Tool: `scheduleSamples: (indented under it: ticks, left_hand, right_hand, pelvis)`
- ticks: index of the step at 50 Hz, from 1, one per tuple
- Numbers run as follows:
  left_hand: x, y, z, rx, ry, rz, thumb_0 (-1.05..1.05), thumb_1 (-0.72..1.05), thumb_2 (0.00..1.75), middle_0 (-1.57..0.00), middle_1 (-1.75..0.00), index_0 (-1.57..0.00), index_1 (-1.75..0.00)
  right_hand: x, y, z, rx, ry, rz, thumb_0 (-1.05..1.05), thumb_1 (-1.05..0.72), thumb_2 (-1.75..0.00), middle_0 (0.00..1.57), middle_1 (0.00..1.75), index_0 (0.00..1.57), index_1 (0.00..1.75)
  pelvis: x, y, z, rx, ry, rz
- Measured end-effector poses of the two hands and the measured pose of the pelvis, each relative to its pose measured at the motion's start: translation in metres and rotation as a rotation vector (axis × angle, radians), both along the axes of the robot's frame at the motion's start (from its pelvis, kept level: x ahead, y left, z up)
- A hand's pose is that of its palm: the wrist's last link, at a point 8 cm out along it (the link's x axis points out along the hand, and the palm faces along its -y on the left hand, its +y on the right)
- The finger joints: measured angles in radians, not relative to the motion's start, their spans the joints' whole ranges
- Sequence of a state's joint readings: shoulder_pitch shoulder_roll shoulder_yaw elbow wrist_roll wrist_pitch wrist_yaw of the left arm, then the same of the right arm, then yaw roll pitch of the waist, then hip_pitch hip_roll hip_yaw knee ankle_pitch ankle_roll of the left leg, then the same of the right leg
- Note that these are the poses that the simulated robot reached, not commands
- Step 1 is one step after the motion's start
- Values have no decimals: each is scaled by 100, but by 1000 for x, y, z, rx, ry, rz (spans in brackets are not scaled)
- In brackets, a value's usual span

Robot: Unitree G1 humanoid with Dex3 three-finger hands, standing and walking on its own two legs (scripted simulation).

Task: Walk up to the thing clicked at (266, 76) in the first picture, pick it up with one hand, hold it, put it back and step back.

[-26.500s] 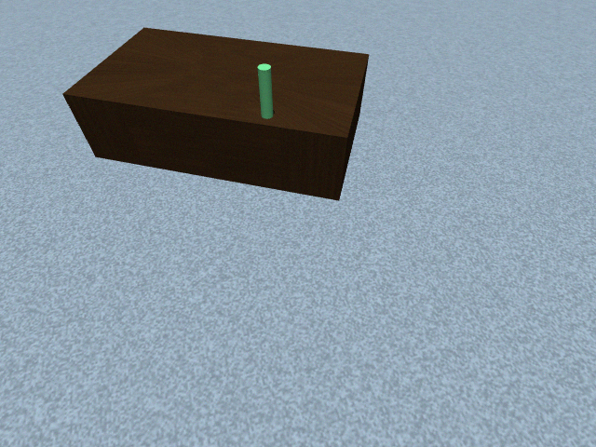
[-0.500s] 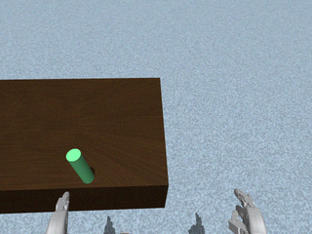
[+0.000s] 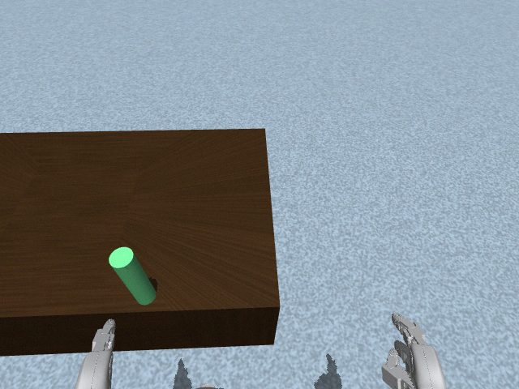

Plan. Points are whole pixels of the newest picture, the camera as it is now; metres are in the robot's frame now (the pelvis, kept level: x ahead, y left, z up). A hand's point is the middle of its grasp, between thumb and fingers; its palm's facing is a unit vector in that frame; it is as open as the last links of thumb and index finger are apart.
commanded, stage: home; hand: left
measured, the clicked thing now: (135, 278) +0.42 +0.30 -0.26
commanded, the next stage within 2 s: stand in 0.26 s
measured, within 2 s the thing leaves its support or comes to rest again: neither
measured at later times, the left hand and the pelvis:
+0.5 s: hand (136, 385) +0.16 +0.19 -0.08, palm faces +0.01 -0.94 -0.33, open 16.6 cm; pelvis +0.00 +0.00 +0.00, yaw +0 degrees
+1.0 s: hand out of the picture +0.06 +0.26 -0.11, palm faces -0.01 -0.94 -0.35, open 7.6 cm; pelvis +0.01 +0.01 +0.05, yaw +0 degrees
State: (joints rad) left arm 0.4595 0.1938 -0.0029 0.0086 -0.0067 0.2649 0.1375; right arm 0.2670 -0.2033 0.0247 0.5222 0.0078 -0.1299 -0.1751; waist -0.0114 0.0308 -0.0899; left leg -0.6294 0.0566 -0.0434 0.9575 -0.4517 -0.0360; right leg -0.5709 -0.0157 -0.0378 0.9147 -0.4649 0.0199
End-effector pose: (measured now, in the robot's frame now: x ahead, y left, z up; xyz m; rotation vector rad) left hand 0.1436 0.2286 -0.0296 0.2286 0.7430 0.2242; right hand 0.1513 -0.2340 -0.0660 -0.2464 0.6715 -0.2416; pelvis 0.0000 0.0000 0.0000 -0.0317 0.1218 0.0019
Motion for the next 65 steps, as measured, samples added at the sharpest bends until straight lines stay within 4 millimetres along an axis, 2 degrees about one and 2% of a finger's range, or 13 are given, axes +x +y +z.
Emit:
scheduleSamples:
  ticks: [21, 23, 27, 32, 38, 44, 48, 54, 65]
  left_hand:
    - [2, -1, 0, 1, 3, -1, -1, -52, 7, -6, -6, -7, -7]
    - [4, 3, -8, 30, 3, -58, -1, -49, 11, -9, -10, -9, -10]
    - [-2, 22, -31, 49, 85, -119, -1, -34, 26, -14, -18, -14, -18]
    - [-25, 49, -45, 55, 209, -85, 0, -4, 54, -18, -25, -18, -25]
    - [-55, 71, -50, 60, 346, -25, 0, 39, 77, -19, -29, -20, -29]
    - [-78, 77, -48, 50, 441, 13, 0, 72, 86, -20, -30, -20, -30]
    - [-86, 76, -44, 41, 482, 27, 1, 82, 89, -20, -30, -20, -30]
    - [-90, 74, -39, 35, 500, 34, 1, 88, 90, -20, -30, -20, -30]
    - [-91, 71, -34, 36, 511, 41, 1, 90, 90, -20, -30, -20, -30]
  right_hand:
    - [2, -2, 0, -7, -4, -5, 1, -90, -90, 20, 30, 21, 30]
    - [1, -4, -5, -35, 60, 62, 1, -90, -90, 20, 30, 21, 30]
    - [-11, -18, -18, -40, 242, 130, 1, -90, -90, 21, 30, 21, 30]
    - [-36, -40, -15, -36, 348, 73, 1, -90, -90, 21, 30, 21, 30]
    - [-66, -52, -10, -48, 457, 11, 1, -90, -90, 20, 30, 21, 30]
    - [-83, -47, -8, -23, 534, -12, 0, -90, -90, 20, 30, 21, 30]
    - [-87, -40, -8, 0, 556, -12, 0, -90, -90, 20, 30, 21, 30]
    - [-86, -34, -6, 23, 564, -8, 0, -90, -90, 20, 30, 21, 30]
    - [-85, -45, -2, 23, 568, -18, 0, -90, -90, 20, 30, 21, 30]
  pelvis:
    - [2, -1, 0, 0, 2, 0]
    - [0, -1, 2, 10, -30, -1]
    - [-2, -1, 7, 30, -75, 1]
    - [2, 3, 15, 38, -105, -2]
    - [6, 8, 27, 31, -130, -6]
    - [8, 11, 39, 30, -152, -5]
    - [8, 12, 46, 32, -165, -5]
    - [7, 11, 53, 34, -178, -2]
    - [3, 7, 58, 36, -183, 1]
